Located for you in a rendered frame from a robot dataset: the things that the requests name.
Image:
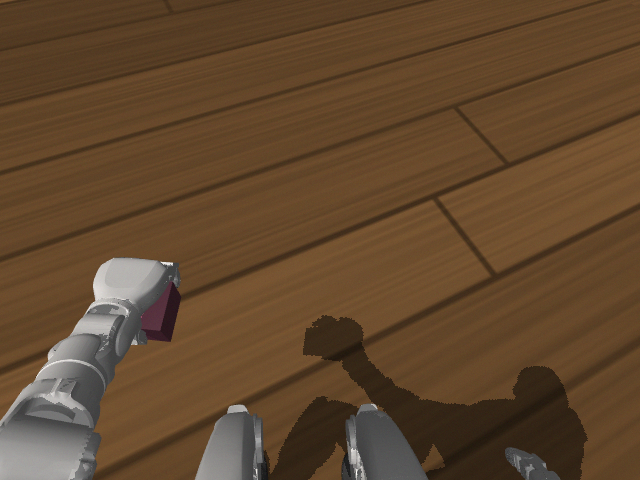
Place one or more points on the cube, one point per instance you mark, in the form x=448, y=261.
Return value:
x=158, y=321

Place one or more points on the left robot arm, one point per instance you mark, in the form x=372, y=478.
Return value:
x=48, y=432

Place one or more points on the right robot hand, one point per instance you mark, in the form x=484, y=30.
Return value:
x=530, y=466

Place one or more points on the left robot hand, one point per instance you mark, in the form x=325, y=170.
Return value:
x=139, y=282

